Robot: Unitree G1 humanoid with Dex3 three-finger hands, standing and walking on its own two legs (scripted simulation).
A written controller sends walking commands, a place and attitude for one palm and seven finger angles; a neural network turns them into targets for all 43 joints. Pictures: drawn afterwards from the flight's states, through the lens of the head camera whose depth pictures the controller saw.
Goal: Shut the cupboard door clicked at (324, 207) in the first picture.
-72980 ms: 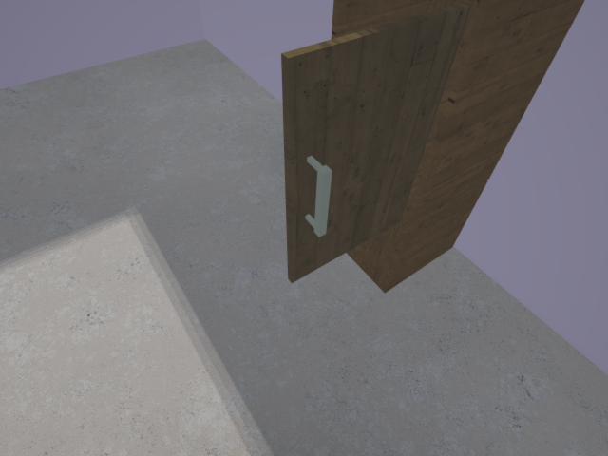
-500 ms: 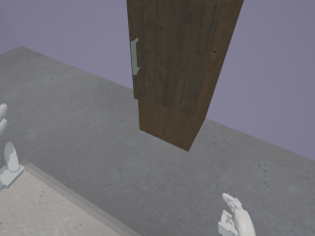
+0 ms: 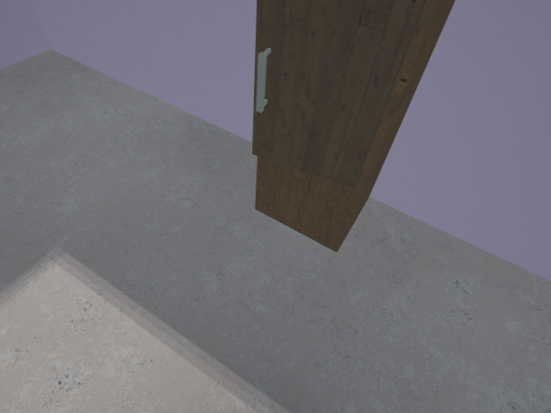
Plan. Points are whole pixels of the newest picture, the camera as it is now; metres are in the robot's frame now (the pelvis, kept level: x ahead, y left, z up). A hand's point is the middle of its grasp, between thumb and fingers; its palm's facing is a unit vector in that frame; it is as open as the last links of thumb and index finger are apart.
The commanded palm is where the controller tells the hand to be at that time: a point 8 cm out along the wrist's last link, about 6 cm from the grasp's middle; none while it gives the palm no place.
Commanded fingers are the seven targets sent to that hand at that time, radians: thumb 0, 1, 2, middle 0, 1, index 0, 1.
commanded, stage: let the arm hang, fingers relaxed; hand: left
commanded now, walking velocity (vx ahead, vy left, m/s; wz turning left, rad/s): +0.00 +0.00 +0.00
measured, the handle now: (263, 81) +0.97 +0.08 -0.03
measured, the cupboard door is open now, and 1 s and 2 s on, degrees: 9 9 9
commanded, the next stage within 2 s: look to check the result in 0.68 s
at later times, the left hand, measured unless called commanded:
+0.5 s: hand out of the picture +0.01 +0.22 -0.17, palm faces -0.02 -0.97 -0.25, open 7.4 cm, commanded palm none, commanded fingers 0.00 0.90 0.90 -0.20 -0.30 -0.20 -0.30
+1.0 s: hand out of the picture +0.07 +0.25 -0.15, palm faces -0.05 -0.94 -0.33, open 7.4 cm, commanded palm none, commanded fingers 0.00 0.90 0.90 -0.20 -0.30 -0.20 -0.30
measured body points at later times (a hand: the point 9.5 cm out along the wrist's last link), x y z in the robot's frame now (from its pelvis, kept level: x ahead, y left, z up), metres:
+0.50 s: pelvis -0.01 +0.02 +0.00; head -0.02 +0.02 +0.45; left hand +0.01 +0.27 -0.15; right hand +0.00 -0.24 -0.15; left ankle +0.05 +0.11 -0.74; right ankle -0.01 -0.12 -0.74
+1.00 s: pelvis +0.01 +0.00 +0.01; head +0.02 +0.00 +0.46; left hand +0.07 +0.30 -0.13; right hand +0.06 -0.28 -0.13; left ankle +0.05 +0.11 -0.74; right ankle -0.01 -0.12 -0.74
